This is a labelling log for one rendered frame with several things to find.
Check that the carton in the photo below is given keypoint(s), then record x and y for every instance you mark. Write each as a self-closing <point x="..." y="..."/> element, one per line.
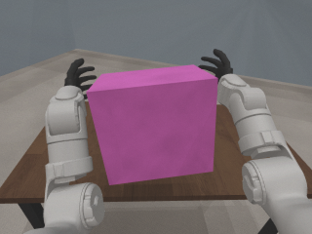
<point x="155" y="123"/>

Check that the left robot hand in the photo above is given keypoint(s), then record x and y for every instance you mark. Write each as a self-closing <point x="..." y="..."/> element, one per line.
<point x="73" y="73"/>

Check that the robot left forearm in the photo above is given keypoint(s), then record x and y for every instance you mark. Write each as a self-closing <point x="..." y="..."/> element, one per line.
<point x="66" y="136"/>

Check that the table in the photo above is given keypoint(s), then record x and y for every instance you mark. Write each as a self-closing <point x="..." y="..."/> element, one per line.
<point x="26" y="184"/>

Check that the left robot upper arm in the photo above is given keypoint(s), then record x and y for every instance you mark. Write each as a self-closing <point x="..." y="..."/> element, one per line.
<point x="72" y="209"/>

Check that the right robot hand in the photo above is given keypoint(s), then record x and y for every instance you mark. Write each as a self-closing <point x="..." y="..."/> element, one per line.
<point x="223" y="65"/>

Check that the robot right forearm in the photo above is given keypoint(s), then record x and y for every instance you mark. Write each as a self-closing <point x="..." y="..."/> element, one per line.
<point x="258" y="135"/>

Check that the right robot upper arm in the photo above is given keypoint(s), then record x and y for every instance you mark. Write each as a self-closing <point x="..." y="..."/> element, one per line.
<point x="277" y="184"/>

